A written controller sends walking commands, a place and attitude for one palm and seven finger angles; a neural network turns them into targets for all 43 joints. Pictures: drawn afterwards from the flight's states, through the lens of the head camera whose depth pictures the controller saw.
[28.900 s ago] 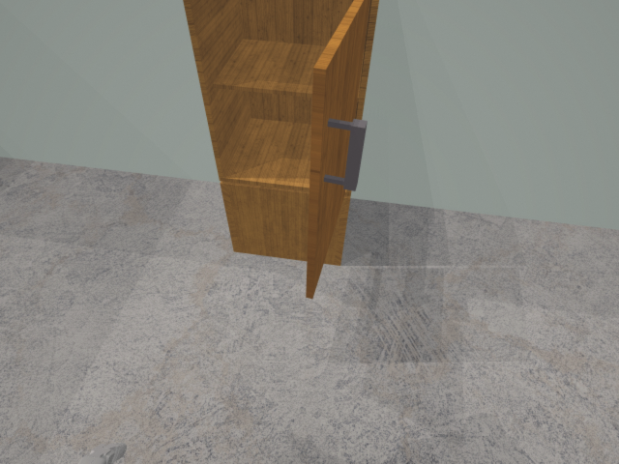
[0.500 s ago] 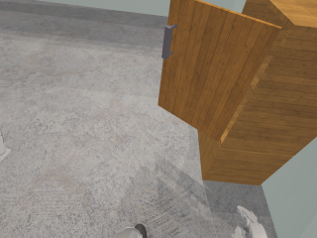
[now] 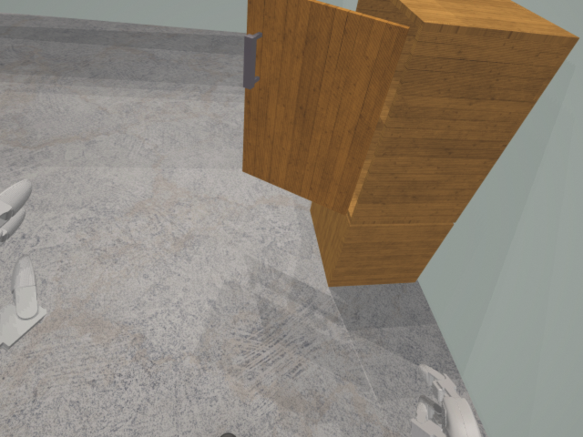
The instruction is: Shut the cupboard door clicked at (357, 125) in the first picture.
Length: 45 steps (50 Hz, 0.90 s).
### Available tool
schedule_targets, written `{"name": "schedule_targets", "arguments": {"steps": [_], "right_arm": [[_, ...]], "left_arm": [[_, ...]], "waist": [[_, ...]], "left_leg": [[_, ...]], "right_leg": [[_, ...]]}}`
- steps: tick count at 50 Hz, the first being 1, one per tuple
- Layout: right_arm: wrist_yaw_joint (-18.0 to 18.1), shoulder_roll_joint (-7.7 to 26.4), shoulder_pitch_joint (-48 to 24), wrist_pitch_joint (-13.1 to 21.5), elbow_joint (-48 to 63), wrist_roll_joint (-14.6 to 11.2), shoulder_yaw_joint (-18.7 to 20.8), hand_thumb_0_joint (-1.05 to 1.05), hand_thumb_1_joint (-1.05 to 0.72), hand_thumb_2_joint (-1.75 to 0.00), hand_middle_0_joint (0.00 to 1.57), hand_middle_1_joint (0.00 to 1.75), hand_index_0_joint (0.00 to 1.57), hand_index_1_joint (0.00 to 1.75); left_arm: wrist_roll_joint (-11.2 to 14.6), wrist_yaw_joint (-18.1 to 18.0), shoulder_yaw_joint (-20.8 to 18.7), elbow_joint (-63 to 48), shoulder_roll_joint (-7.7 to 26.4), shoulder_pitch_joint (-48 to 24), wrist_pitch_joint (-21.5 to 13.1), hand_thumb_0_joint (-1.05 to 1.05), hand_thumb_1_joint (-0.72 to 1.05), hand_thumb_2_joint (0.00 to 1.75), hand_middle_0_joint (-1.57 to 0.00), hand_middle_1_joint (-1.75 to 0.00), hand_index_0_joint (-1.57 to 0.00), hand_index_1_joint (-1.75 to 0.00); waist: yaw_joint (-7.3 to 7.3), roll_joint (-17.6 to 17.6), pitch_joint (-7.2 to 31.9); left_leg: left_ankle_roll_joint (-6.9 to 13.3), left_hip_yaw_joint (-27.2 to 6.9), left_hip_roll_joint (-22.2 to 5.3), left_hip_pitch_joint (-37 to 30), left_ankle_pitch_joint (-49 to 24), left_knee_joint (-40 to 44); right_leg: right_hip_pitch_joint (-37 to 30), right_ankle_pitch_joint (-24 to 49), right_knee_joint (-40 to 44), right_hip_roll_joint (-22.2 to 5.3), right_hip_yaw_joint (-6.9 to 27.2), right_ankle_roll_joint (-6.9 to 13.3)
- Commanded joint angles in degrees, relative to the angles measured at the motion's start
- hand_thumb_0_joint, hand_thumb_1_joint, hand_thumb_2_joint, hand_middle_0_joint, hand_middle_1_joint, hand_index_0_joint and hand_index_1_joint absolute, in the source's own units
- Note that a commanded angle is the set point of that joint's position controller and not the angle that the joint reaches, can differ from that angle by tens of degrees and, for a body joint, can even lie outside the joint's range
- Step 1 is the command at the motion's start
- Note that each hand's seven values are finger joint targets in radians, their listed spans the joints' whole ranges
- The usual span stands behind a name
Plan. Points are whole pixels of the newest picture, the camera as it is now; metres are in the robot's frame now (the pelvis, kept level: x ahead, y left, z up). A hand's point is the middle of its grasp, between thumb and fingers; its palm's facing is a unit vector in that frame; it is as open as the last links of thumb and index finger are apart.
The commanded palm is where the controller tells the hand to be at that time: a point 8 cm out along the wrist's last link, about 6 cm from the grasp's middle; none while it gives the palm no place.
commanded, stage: stop stepping back and stand still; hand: left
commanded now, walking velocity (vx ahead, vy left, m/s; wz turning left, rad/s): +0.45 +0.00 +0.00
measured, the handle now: (253, 60) +1.01 +0.12 +0.07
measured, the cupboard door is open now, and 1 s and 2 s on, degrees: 56 56 56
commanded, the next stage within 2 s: let the arm hang, fingers relaxed in 0.56 s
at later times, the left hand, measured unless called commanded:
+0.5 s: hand out of the picture +0.12 +0.29 +0.18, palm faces +0.34 -0.82 -0.47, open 7.5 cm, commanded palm +0.06 +0.34 +0.18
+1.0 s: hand out of the picture +0.03 +0.20 -0.16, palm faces +0.10 -0.99 -0.09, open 6.8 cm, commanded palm none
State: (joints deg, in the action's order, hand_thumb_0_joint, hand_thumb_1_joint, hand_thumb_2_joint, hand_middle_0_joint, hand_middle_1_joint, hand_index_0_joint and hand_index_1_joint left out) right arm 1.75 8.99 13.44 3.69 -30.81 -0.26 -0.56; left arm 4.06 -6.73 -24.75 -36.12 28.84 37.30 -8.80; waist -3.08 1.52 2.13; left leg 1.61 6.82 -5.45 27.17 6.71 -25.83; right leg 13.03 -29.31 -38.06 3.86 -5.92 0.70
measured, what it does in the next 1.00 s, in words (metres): steps on the spot: right foot, then left foot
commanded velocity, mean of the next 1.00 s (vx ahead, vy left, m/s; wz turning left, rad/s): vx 0.13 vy -0.04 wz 0.00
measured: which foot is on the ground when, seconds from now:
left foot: down 0.00-0.04, up 0.06-0.30, down 0.32-1.00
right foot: up 0.00-0.02, down 0.04-0.32, up 0.34-0.62, down 0.64-1.00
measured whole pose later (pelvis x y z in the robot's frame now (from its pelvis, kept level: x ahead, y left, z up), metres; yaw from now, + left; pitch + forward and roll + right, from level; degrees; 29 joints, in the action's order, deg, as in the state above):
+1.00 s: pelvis -0.07 +0.04 +0.00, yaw +2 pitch -1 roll +0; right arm 0.4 11.0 13.5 -1.3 -49.7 1.8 -1.5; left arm 0.1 -1.3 -1.1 43.4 8.5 14.9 1.0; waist -0.2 4.6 -2.0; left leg 0.2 3.8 -2.4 16.4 15.7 -33.0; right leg 11.8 -18.9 -31.7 -2.2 -9.0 0.9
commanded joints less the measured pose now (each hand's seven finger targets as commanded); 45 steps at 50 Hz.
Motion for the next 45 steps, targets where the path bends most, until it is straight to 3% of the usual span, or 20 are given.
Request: {"name": "schedule_targets", "arguments": {"steps": [1, 2, 3, 5, 7, 12, 14, 15, 16, 17, 20, 24, 29, 30, 32, 33, 34, 37, 40, 45], "right_arm": [[1.44, 7.87, -5.94, 0.64, 6.12, 0.35, 3.39, 0.0, -0.9, -0.9, 0.2, 0.3, 0.2, 0.3], [1.9, 9.48, -5.97, 0.61, 4.17, 0.25, 3.76, 0.0, -0.9, -0.9, 0.2, 0.3, 0.2, 0.3], [2.31, 10.62, -5.23, 1.08, 2.0, 1.16, 3.61, 0.0, -0.9, -0.9, 0.2, 0.3, 0.2, 0.3], [1.94, 9.45, -3.69, 1.21, 1.35, 0.01, 3.58, 0.0, -0.9, -0.9, 0.2, 0.3, 0.2, 0.3], [3.12, 9.94, -4.81, 1.02, 1.58, -0.05, 3.13, 0.0, -0.9, -0.9, 0.2, 0.3, 0.2, 0.3], [4.59, 10.03, -4.85, 2.61, 0.08, 0.26, 3.03, 0.0, -0.9, -0.9, 0.2, 0.3, 0.2, 0.3], [5.0, 10.67, -3.18, 3.37, 0.86, 0.37, 3.41, 0.0, -0.9, -0.9, 0.2, 0.3, 0.2, 0.3], [5.14, 12.28, -2.76, 3.75, 1.99, -0.03, 3.94, 0.0, -0.9, -0.9, 0.2, 0.3, 0.2, 0.3], [4.63, 12.83, -3.76, 3.63, 3.29, 0.13, 3.75, 0.0, -0.9, -0.9, 0.2, 0.3, 0.2, 0.3], [4.06, 11.4, -4.56, 3.72, 4.02, 0.36, 3.17, 0.0, -0.9, -0.9, 0.2, 0.3, 0.2, 0.3], [2.67, 9.56, -5.39, 4.16, 2.57, 0.95, 2.89, 0.0, -0.9, -0.9, 0.2, 0.3, 0.2, 0.3], [1.84, 8.54, -4.84, 4.27, 1.07, 1.13, 2.26, 0.0, -0.9, -0.9, 0.2, 0.3, 0.2, 0.3], [2.55, 9.24, -3.05, 1.93, 1.34, 0.27, 2.83, 0.0, -0.9, -0.9, 0.2, 0.3, 0.2, 0.3], [2.53, 9.04, -2.86, 1.74, 1.44, -0.02, 2.72, 0.0, -0.9, -0.9, 0.2, 0.3, 0.2, 0.3], [2.34, 8.99, -2.52, 0.89, 1.59, -0.09, 2.91, 0.0, -0.9, -0.9, 0.2, 0.3, 0.2, 0.3], [-2.62, 9.1, -4.43, 2.32, -2.65, -0.03, 1.67, 0.0, -0.9, -0.9, 0.2, 0.3, 0.2, 0.3], [-2.41, 7.17, -1.56, 0.47, -3.77, 0.07, 2.39, 0.0, -0.9, -0.9, 0.2, 0.3, 0.2, 0.3], [-1.98, 9.93, 1.07, -2.09, -4.74, 1.33, 2.39, 0.0, -0.9, -0.9, 0.2, 0.3, 0.2, 0.3], [-1.55, 10.96, -2.65, -2.99, -4.62, 1.71, 2.0, 0.0, -0.9, -0.9, 0.2, 0.3, 0.2, 0.3], [-1.37, 11.04, -1.16, -3.53, -12.4, 2.13, 1.14, 0.0, -0.9, -0.9, 0.2, 0.3, 0.2, 0.3]], "left_arm": [[-0.04, -3.29, -11.34, -13.38, 12.52, -3.24, -2.43, 0.0, 0.9, 0.9, -0.2, -0.3, -0.2, -0.3], [0.13, -4.08, -12.33, -15.13, 15.07, -8.78, -3.33, 0.0, 0.9, 0.9, -0.2, -0.3, -0.2, -0.3], [0.36, -4.36, -15.01, -14.75, 17.75, -13.47, -4.7, 0.0, 0.9, 0.9, -0.2, -0.3, -0.2, -0.3], [-1.13, -4.11, -10.46, -7.2, 11.72, -16.18, -4.35, 0.0, 0.9, 0.9, -0.2, -0.3, -0.2, -0.3], [-1.53, -3.99, -5.84, 3.74, 6.48, -13.21, -3.47, 0.0, 0.9, 0.9, -0.2, -0.3, -0.2, -0.3], [-3.12, -4.55, 1.19, 8.37, 3.13, -22.87, -2.77, 0.0, 0.9, 0.9, -0.2, -0.3, -0.2, -0.3], [-2.83, -5.11, 0.96, 4.04, 3.82, -22.2, -2.92, 0.0, 0.9, 0.9, -0.2, -0.3, -0.2, -0.3], [-2.17, -4.97, -0.37, 0.95, 4.66, -18.89, -3.13, 0.0, 0.9, 0.9, -0.2, -0.3, -0.2, -0.3], [-2.28, -4.92, -1.64, -4.66, 5.22, -17.33, -4.4, 0.0, 0.9, 0.9, -0.2, -0.3, -0.2, -0.3], [-2.79, -4.49, -4.4, -7.9, 8.47, -15.91, -5.56, 0.0, 0.9, 0.9, -0.2, -0.3, -0.2, -0.3], [-3.05, -3.68, -12.77, -17.43, 16.12, -12.18, -7.59, 0.0, 0.9, 0.9, -0.2, -0.3, -0.2, -0.3], [-2.78, -4.37, -10.64, -13.06, 9.81, -4.72, -7.24, 0.0, 0.9, 0.9, -0.2, -0.3, -0.2, -0.3], [-2.22, -4.23, -8.06, 4.19, 5.28, -6.0, -3.62, 0.0, 0.9, 0.9, -0.2, -0.3, -0.2, -0.3], [-2.19, -4.23, -6.81, 7.32, 3.98, -5.13, -2.87, 0.0, 0.9, 0.9, -0.2, -0.3, -0.2, -0.3], [-2.38, -4.51, -5.41, 8.38, 4.9, -8.16, -2.1, 0.0, 0.9, 0.9, -0.2, -0.3, -0.2, -0.3], [-7.27, 4.28, 16.38, 39.72, -8.71, -7.37, 5.48, 0.0, 0.9, 0.9, -0.2, -0.3, -0.2, -0.3], [-6.41, 5.81, 17.98, 41.29, -10.14, -9.74, 8.56, 0.0, 0.9, 0.9, -0.2, -0.3, -0.2, -0.3], [-5.27, 6.31, 19.87, 45.88, -11.85, -15.66, 9.58, 0.0, 0.9, 0.9, -0.2, -0.3, -0.2, -0.3], [-5.26, 6.26, 21.67, 54.33, -10.3, -18.99, 9.93, 0.0, 0.9, 0.9, -0.2, -0.3, -0.2, -0.3], [-4.79, 5.6, 22.09, 72.24, -8.83, -19.61, 9.23, 0.0, 0.9, 0.9, -0.2, -0.3, -0.2, -0.3]], "waist": [[2.35, 1.89, 2.87], [2.29, 7.47, -2.1], [1.5, 4.33, -5.7], [0.59, 4.93, -0.93], [0.88, -1.22, -6.31], [2.22, 8.86, -6.73], [1.1, 4.04, -3.31], [0.76, -7.36, -2.02], [0.78, -19.99, -2.17], [0.72, -16.0, -4.02], [2.0, -12.07, -1.44], [2.35, -22.13, -1.6], [1.91, -9.49, -1.07], [1.97, -6.2, -0.93], [1.58, 7.19, -0.72], [1.12, 7.25, -3.96], [0.72, 9.5, 2.06], [0.66, 13.88, 0.92], [2.05, 14.56, 1.18], [2.55, -5.0, -0.38]], "left_leg": [[-6.15, 1.05, 4.46, 1.06, 22.34, -19.08], [-4.2, -6.98, 4.01, 3.83, 17.4, -35.6], [-3.99, -9.3, 3.34, 9.71, 13.94, -43.58], [-3.84, -9.98, 1.05, 10.37, 12.14, -46.46], [-2.68, -7.32, -0.69, 6.45, 11.26, -36.36], [-0.66, 1.37, 2.04, -5.88, 16.82, -12.54], [-0.22, 1.28, 3.45, -13.67, 17.21, -3.16], [2.36, -9.72, -1.97, -17.8, 22.93, 5.76], [6.18, -29.57, -12.93, -21.88, 26.74, 12.24], [8.48, -36.6, -17.3, -17.84, 26.87, 17.17], [7.35, -27.5, -14.6, -9.43, 26.94, 16.98], [4.7, -11.45, -10.32, -5.42, 25.88, 14.22], [2.04, -7.21, -7.31, 0.16, 28.93, 5.75], [1.48, -5.6, -5.48, 0.24, 26.35, 0.93], [-0.47, -3.17, 0.69, 6.17, 19.5, -16.17], [-2.52, -1.97, -0.72, 10.48, 18.26, -21.7], [-2.73, -6.96, 0.26, 1.34, 24.57, -18.89], [-1.44, -5.74, 1.48, -8.73, -2.87, -10.67], [-1.05, -6.4, 0.45, -10.98, -9.0, -10.62], [-0.04, -8.29, -0.58, -14.18, -11.21, -2.29]], "right_leg": [[2.12, -11.46, 26.29, -14.81, 17.32, 9.41], [14.57, -15.83, 34.1, -27.14, 32.87, 14.21], [16.41, -11.53, 34.52, -29.3, 32.34, 15.98], [13.86, -18.43, 31.26, -23.75, 26.13, 12.84], [15.59, -14.91, 28.43, -20.35, 18.09, 9.96], [9.87, -11.69, 22.84, -16.95, 9.53, 7.83], [8.85, -9.69, 12.6, -12.85, 5.6, 6.25], [12.6, -6.13, 0.02, -8.84, 3.08, 3.55], [21.84, -3.64, -11.57, -3.26, -0.16, 0.66], [23.21, -0.83, -18.8, -3.56, 3.1, 0.48], [17.29, 8.55, -21.11, -6.47, 5.66, 0.11], [6.89, 8.99, -6.34, -4.42, 0.3, -0.03], [-7.11, 8.35, 10.52, -1.44, -2.33, 0.24], [-7.52, 8.02, 13.52, -3.49, 1.07, 1.38], [-7.97, 5.24, 20.59, -16.12, 23.22, 8.15], [-4.98, 45.5, 12.56, -28.31, 12.9, 8.63], [-0.85, 48.88, 9.09, -23.32, 15.55, 10.38], [4.71, 42.59, 3.35, -15.04, 5.04, 4.06], [3.48, 37.66, 6.84, -13.49, 4.97, 1.69], [-0.36, 23.14, 9.77, -10.36, 5.07, 0.32]]}}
